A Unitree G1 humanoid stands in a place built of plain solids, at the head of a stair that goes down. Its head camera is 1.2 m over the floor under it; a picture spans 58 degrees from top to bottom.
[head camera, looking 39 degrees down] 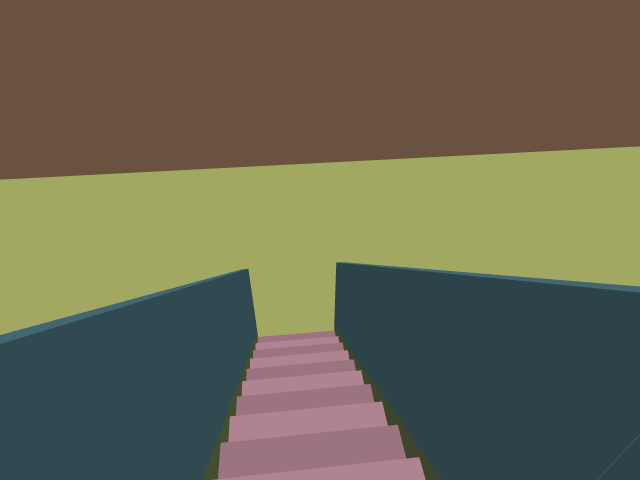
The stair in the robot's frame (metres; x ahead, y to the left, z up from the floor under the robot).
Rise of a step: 0.20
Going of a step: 0.23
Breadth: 0.76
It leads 6 degrees to the left of straight ahead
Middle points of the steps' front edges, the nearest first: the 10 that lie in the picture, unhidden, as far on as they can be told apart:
0.69 0.02 -0.40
0.91 0.04 -0.60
1.14 0.06 -0.79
1.37 0.09 -0.99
1.59 0.11 -1.19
1.82 0.14 -1.39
2.04 0.16 -1.59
2.27 0.18 -1.79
2.50 0.21 -1.99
2.72 0.23 -2.19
